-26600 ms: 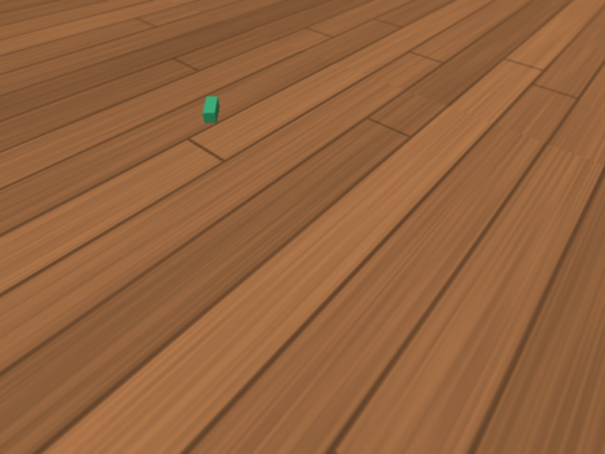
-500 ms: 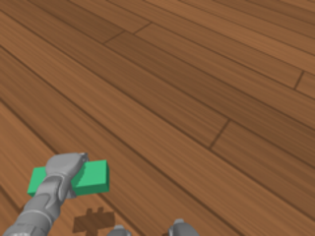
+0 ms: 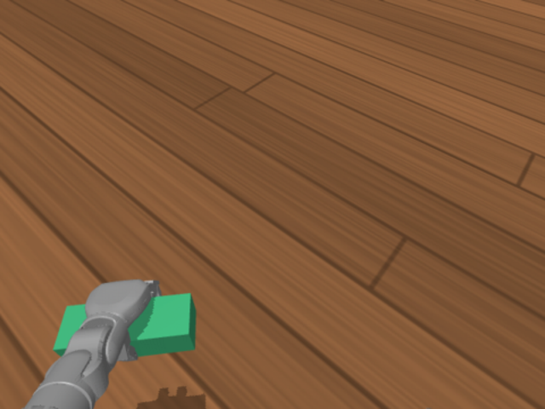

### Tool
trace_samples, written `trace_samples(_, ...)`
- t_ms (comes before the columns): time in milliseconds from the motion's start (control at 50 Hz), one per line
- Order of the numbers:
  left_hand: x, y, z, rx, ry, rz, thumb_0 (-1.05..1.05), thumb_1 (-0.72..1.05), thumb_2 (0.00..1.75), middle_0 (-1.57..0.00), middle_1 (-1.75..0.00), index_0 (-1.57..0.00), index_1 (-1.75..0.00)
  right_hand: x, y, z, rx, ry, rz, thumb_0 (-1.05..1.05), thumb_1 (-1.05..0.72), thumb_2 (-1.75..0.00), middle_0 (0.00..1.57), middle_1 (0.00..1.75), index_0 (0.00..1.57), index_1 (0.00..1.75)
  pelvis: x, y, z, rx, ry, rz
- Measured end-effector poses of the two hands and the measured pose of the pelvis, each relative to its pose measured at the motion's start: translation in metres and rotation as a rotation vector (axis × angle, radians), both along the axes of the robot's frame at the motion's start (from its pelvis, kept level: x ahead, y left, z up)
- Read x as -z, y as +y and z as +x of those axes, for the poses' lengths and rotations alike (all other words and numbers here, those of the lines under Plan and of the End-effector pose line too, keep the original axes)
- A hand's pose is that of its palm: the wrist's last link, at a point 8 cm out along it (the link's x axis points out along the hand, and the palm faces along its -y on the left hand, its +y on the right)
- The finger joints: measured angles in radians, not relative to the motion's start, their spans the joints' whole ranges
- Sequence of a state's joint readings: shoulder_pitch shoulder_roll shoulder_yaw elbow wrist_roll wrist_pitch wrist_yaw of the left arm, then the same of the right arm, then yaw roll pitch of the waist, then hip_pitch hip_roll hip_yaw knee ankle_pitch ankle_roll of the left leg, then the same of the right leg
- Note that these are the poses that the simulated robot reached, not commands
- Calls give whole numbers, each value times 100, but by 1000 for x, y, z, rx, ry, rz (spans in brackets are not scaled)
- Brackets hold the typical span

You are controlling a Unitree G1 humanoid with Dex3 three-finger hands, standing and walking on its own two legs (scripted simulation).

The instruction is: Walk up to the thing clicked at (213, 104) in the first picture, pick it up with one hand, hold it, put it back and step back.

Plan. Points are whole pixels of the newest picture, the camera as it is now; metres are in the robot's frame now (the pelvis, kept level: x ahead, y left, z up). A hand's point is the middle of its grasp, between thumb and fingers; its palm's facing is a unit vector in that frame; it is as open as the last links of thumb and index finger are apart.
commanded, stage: hold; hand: left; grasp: from above
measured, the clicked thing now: (131, 328) +0.31 +0.22 -0.11
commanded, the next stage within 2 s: crouch in 1.80 s
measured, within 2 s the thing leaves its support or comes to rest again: neither
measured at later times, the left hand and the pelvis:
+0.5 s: hand (119, 327) +0.29 +0.22 -0.05, palm faces -0.49 -0.04 -0.87, open 10.3 cm; pelvis +0.00 +0.00 +0.02, yaw +0 degrees
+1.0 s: hand (112, 335) +0.27 +0.22 -0.03, palm faces -0.48 -0.04 -0.88, open 10.3 cm; pelvis -0.01 +0.00 +0.02, yaw +0 degrees
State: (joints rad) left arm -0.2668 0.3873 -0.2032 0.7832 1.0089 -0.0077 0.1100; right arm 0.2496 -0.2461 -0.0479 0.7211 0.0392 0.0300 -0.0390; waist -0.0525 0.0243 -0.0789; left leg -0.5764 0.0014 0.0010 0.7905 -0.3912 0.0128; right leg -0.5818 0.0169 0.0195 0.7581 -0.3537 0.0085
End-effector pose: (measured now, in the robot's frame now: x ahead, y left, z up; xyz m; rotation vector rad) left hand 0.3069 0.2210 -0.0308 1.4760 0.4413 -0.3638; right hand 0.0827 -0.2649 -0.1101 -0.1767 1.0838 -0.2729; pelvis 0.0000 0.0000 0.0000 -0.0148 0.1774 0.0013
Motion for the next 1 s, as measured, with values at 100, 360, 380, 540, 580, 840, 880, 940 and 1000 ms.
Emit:
trace_samples(100,-7,0,-3,25,-2,4,0,-10,68,-62,-75,-63,-70,-5,0,7,-4,-11,-1,0,-90,-90,20,30,20,30,-4,0,3,1,-17,2)
trace_samples(360,-29,3,-3,16,-25,10,0,-10,68,-62,-75,-63,-70,-15,1,16,-10,-50,9,0,-90,-90,20,30,20,30,-13,1,2,3,-61,5)
trace_samples(380,-30,2,-4,19,-22,11,0,-9,68,-62,-75,-63,-70,-16,1,16,-10,-53,9,0,-90,-90,20,30,20,30,-13,1,2,4,-64,5)
trace_samples(540,-36,0,-15,34,-5,3,0,-9,68,-62,-75,-63,-70,-20,3,18,-17,-71,16,0,-90,-90,20,30,20,30,-17,2,-1,6,-87,6)
trace_samples(580,-36,0,-17,33,-7,0,0,-9,68,-62,-75,-63,-70,-21,4,19,-21,-75,18,0,-90,-90,20,30,20,30,-17,2,-3,7,-92,7)
trace_samples(840,-47,1,-26,37,-18,2,0,-9,67,-61,-75,-63,-70,-25,6,21,-35,-101,23,1,-91,-90,20,30,20,30,-21,1,-10,6,-122,9)
trace_samples(880,-49,1,-27,38,-19,1,0,-9,67,-61,-75,-63,-70,-26,6,21,-37,-106,24,1,-91,-90,20,30,20,30,-22,1,-11,6,-126,9)
trace_samples(940,-52,0,-29,41,-20,2,0,-9,67,-61,-75,-63,-70,-28,7,22,-39,-114,24,1,-91,-90,20,30,20,30,-23,1,-12,7,-132,10)
trace_samples(1000,-54,0,-30,42,-20,3,0,-9,67,-61,-75,-63,-70,-29,7,24,-39,-122,26,1,-91,-90,20,30,20,30,-23,1,-13,8,-138,11)
